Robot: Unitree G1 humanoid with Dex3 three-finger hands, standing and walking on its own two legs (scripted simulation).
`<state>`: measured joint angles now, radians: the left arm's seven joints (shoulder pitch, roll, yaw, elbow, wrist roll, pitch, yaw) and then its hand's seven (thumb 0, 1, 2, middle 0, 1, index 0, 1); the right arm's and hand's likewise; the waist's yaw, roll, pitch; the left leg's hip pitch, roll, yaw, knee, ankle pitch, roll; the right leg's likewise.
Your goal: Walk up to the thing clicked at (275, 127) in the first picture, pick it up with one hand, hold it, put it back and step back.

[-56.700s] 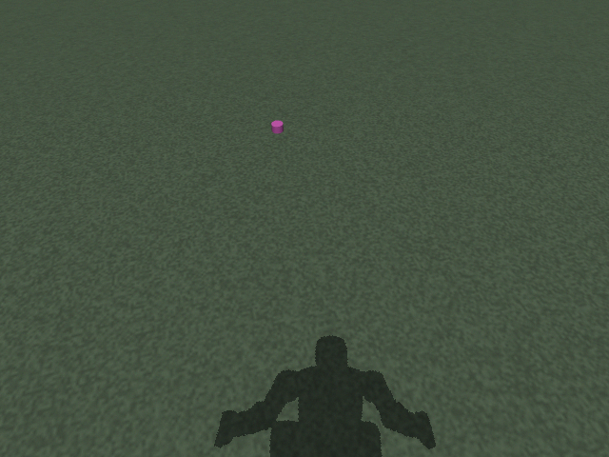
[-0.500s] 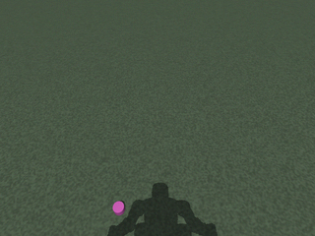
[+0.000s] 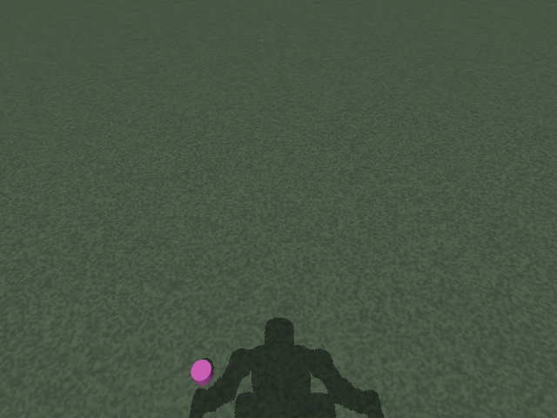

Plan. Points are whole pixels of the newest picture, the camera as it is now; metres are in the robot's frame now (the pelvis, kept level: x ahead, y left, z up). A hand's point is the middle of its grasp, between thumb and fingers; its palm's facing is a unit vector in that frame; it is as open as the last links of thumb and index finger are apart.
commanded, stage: stand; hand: left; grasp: from above
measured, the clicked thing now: (202, 372) +0.45 +0.31 -0.76
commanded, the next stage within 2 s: step back in 1.08 s
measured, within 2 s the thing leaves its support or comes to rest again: neither
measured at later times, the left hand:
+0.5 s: hand out of the picture +0.09 +0.24 -0.16, palm faces +0.01 -0.94 -0.34, open 7.4 cm
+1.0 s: hand out of the picture +0.10 +0.24 -0.16, palm faces -0.02 -0.94 -0.34, open 7.4 cm
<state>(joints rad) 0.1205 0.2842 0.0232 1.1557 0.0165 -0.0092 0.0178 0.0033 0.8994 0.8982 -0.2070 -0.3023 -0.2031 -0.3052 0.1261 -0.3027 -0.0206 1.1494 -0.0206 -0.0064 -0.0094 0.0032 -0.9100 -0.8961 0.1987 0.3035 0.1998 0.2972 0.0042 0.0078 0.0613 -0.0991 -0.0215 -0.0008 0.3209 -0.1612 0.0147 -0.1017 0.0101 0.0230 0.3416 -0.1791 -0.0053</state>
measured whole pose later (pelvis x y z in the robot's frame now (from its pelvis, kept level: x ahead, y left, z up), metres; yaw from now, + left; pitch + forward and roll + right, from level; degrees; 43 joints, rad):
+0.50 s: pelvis +0.01 +0.00 +0.00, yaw +0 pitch -3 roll +0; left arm 0.09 0.31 0.03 1.15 0.01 -0.01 0.01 0.00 0.90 0.90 -0.21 -0.30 -0.20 -0.31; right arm 0.10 -0.33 -0.02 1.15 -0.02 -0.01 -0.01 0.00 -0.91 -0.90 0.20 0.30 0.20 0.30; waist 0.00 0.01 0.06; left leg -0.09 -0.01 0.00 0.30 -0.17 0.01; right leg -0.09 0.02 0.03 0.32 -0.18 -0.01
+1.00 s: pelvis +0.02 -0.01 +0.00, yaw -1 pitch -2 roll +0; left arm 0.10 0.32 0.01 1.14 0.01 -0.02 0.01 0.00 0.90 0.90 -0.21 -0.30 -0.20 -0.30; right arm 0.11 -0.33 -0.02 1.15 -0.02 -0.01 0.00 0.00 -0.91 -0.90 0.20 0.30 0.20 0.30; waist 0.00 0.00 0.06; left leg -0.09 -0.01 0.00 0.30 -0.17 0.00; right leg -0.09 0.02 0.03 0.31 -0.19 -0.02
